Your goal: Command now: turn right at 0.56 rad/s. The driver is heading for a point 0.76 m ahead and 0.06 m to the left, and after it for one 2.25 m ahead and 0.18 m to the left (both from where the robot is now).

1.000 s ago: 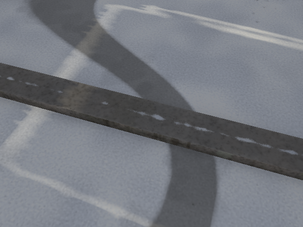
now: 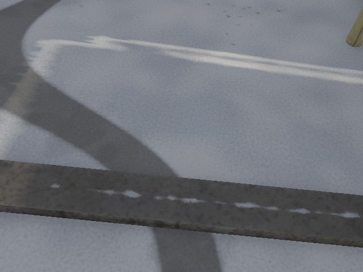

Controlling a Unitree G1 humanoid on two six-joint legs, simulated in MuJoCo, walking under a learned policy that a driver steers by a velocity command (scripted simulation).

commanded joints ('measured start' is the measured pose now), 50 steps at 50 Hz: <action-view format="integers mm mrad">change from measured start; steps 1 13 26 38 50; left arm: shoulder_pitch -53 38 -21 -193 -254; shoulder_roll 42 104 87 1 60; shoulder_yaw -3 -15 -36 -39 -41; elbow -86 -85 -12 -118 -108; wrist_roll -7 -9 1 20 21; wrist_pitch -3 -60 -58 -82 -105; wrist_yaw -11 33 76 31 -3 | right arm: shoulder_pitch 57 6 26 328 271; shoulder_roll -173 -105 -103 -266 -173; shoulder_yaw -49 -36 -40 -86 -62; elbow -29 -34 56 96 113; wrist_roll -3 17 11 11 18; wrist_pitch -6 46 56 -1 -51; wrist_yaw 5 26 54 82 51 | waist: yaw -40 25 23 -145 -66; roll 205 -99 -52 394 133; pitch -56 -67 16 36 83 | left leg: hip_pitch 189 -303 -233 372 225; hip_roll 256 51 11 368 127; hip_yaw -150 -87 -74 -794 -383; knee -51 598 441 -302 -240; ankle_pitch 486 -331 -239 -579 245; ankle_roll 171 -49 -51 264 198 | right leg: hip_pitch -73 372 383 -366 -319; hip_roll -17 -369 -323 15 -86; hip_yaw -45 258 65 -183 -78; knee -109 -704 -705 -105 -161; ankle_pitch -42 727 549 -251 269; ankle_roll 3 -328 -290 -85 2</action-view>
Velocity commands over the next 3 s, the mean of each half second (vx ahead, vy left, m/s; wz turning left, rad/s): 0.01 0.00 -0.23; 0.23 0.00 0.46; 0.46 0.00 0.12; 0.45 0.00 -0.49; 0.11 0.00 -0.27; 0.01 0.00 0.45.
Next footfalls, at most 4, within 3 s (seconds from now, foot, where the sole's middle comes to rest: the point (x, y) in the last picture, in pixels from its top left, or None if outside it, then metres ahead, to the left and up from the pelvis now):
0.20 right None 0.01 -0.12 -0.78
0.74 left None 0.00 0.07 -0.78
1.20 right None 0.39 -0.02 -0.78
1.68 left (115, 249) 0.56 0.23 -0.78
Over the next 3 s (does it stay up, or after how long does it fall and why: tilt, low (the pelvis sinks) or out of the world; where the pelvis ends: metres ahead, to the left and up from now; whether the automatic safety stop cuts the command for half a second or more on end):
stays up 0.70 0.12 0.05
